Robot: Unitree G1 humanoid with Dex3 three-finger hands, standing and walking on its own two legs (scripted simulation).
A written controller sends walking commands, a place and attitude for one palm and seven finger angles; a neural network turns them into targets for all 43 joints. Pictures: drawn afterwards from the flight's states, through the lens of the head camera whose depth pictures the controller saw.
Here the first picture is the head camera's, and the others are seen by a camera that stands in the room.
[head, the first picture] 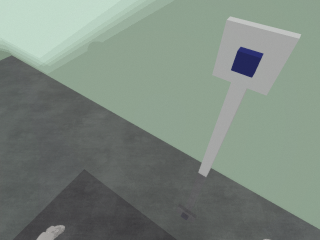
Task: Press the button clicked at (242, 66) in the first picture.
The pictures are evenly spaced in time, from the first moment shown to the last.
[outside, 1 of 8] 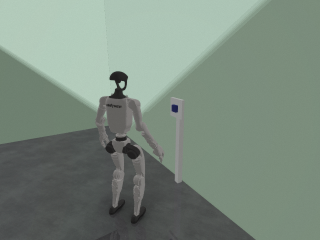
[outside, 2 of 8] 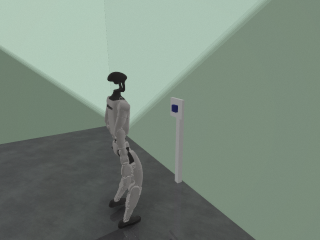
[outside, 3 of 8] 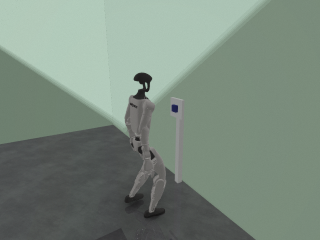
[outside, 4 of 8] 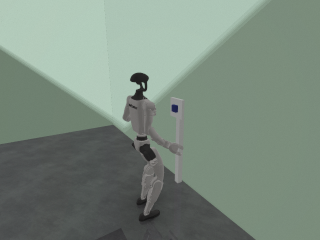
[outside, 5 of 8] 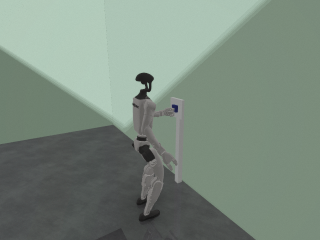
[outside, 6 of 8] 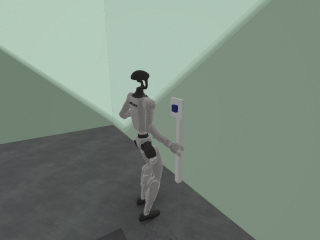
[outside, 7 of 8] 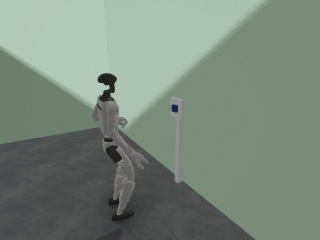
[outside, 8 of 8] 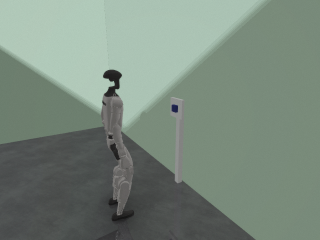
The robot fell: no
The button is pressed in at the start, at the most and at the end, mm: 0 13 0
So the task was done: yes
